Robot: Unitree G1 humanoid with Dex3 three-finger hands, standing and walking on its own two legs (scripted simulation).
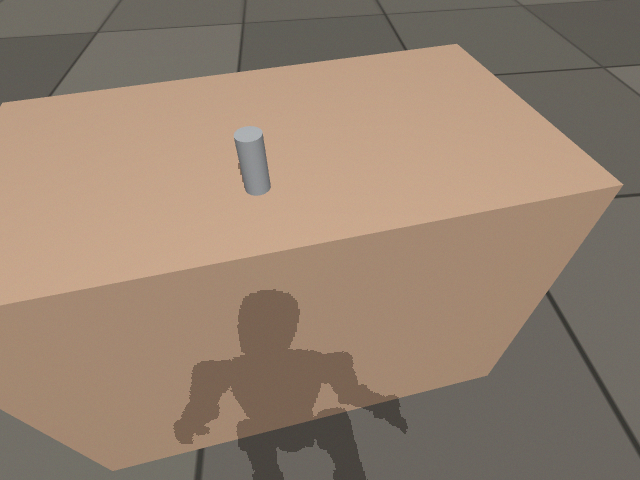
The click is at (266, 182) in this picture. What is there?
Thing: slim round
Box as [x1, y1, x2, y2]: [234, 126, 270, 195]
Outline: 246,126 235,131 234,139 245,189 250,194 258,195 266,192 270,187 262,132 257,127
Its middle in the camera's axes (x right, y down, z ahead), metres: -0.11 -0.13 +0.66
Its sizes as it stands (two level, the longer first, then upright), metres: 0.046 0.046 0.109
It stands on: a support 0.80 m high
